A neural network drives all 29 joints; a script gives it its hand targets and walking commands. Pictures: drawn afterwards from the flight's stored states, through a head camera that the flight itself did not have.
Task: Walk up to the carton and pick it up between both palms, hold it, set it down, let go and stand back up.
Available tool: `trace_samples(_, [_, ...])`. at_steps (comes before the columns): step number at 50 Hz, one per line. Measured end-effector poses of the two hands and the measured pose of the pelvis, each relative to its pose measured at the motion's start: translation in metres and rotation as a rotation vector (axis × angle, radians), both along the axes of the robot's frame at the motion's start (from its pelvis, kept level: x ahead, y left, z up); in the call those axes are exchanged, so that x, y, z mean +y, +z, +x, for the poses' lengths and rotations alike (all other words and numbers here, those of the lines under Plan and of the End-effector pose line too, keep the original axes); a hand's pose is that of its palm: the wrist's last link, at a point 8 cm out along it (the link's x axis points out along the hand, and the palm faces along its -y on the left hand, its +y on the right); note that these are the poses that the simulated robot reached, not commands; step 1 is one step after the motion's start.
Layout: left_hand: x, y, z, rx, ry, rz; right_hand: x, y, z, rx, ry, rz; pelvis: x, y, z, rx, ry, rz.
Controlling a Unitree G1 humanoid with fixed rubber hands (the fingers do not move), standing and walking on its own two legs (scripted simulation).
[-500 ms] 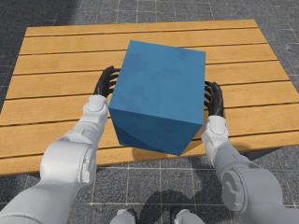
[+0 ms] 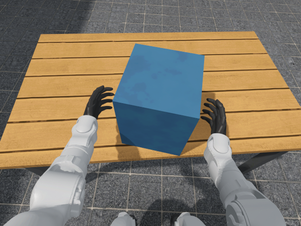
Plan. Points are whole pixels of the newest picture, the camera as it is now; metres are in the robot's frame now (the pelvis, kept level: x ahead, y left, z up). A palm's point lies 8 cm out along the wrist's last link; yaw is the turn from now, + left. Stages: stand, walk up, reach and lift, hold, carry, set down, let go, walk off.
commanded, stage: set down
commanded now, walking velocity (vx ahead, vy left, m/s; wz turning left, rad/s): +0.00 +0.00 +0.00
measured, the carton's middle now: (159, 103) +0.46 -0.03 -0.01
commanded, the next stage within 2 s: none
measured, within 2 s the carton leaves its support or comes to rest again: neither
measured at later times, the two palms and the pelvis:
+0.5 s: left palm (79, 135) +0.35 +0.19 +0.00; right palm (221, 150) +0.29 -0.18 +0.00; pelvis +0.00 -0.01 +0.01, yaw +0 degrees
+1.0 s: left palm (67, 154) +0.30 +0.21 +0.01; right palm (224, 163) +0.25 -0.17 +0.01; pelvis +0.02 +0.00 +0.02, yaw +0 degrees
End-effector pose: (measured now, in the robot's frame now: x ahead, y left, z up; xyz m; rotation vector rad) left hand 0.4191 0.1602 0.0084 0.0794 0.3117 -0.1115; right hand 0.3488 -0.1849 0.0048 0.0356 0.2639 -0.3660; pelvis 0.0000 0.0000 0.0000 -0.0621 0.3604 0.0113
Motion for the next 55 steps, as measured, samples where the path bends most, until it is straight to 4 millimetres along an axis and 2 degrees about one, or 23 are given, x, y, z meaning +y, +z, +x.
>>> trace_samples(3, [0.003, -0.004, -0.009, 0.015, 0.004, 0.000, -0.003, 0.000, -0.007, 0.008, -0.023, 0.002, -0.002, 0.002, 0.001, -0.009, 0.007, 0.000])
trace_samples(11, [0.013, 0.002, -0.023, -0.018, 0.005, -0.016, -0.008, 0.002, -0.031, 0.003, -0.027, -0.016, -0.008, 0.007, 0.004, -0.068, 0.005, 0.005])
trace_samples(18, [0.023, 0.000, -0.048, 0.001, -0.006, -0.010, 0.001, 0.000, -0.058, -0.013, -0.043, 0.017, -0.009, 0.013, 0.007, -0.115, 0.007, 0.000])
trace_samples(27, [0.033, -0.003, -0.069, 0.021, 0.016, -0.021, 0.007, 0.001, -0.061, 0.000, -0.011, 0.008, -0.006, 0.014, 0.003, -0.173, 0.006, 0.005])
trace_samples(31, [0.039, 0.001, -0.082, -0.005, 0.008, -0.023, 0.011, 0.009, -0.070, -0.040, -0.024, 0.012, -0.006, 0.017, 0.007, -0.201, 0.005, 0.005])
trace_samples(38, [0.050, -0.008, -0.101, 0.038, 0.025, -0.036, 0.014, -0.002, -0.091, 0.017, -0.037, 0.009, -0.005, 0.020, 0.013, -0.252, 0.002, 0.004])
trace_samples(47, [0.052, -0.001, -0.110, 0.014, 0.014, -0.042, 0.010, 0.004, -0.092, -0.006, -0.038, 0.010, -0.002, 0.022, 0.020, -0.299, -0.004, 0.006])
trace_samples(50, [0.053, -0.002, -0.117, 0.028, 0.008, -0.041, 0.012, 0.006, -0.097, -0.016, -0.029, 0.008, -0.001, 0.024, 0.025, -0.320, -0.009, 0.008])
trace_samples(55, [0.055, 0.001, -0.130, 0.031, 0.006, -0.036, 0.015, 0.000, -0.110, 0.011, -0.046, 0.025, -0.001, 0.026, 0.032, -0.354, -0.013, 0.006])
